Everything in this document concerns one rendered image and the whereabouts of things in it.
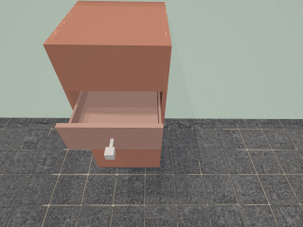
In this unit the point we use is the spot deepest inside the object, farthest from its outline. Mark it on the handle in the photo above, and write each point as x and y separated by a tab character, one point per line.
110	152

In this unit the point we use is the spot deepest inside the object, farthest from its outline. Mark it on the cabinet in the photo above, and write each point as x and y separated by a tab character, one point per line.
114	46

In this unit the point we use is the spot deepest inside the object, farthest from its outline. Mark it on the drawer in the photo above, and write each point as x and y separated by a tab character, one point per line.
131	118

